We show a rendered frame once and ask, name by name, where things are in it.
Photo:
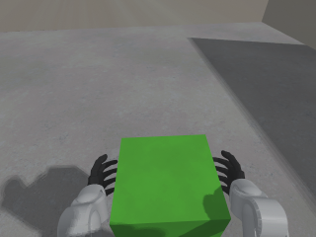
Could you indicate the robot left hand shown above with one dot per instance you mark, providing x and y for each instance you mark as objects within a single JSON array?
[{"x": 98, "y": 175}]

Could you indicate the carton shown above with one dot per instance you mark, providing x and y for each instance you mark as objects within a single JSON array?
[{"x": 167, "y": 186}]

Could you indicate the robot left forearm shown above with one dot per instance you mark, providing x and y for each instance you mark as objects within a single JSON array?
[{"x": 86, "y": 214}]

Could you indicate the robot right forearm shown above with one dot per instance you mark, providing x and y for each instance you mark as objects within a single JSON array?
[{"x": 261, "y": 215}]

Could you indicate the robot right hand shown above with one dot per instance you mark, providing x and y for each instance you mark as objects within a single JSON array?
[{"x": 233, "y": 171}]

